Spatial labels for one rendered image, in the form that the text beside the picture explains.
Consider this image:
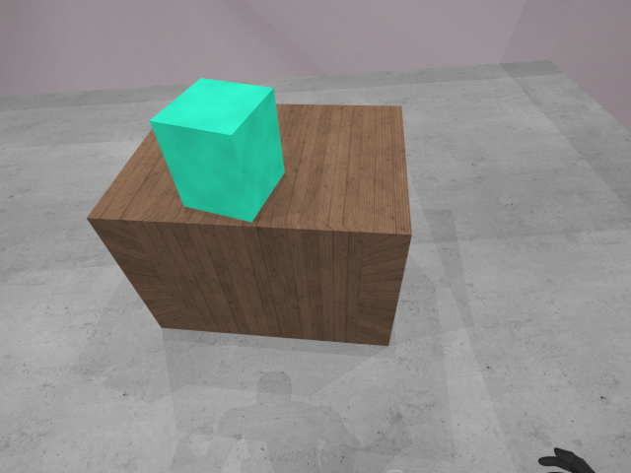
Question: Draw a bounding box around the pedestal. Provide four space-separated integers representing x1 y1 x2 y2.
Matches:
87 103 412 346

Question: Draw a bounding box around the carton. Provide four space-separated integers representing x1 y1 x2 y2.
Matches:
150 78 285 222

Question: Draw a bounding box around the robot right hand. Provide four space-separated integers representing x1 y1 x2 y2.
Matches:
538 447 595 473

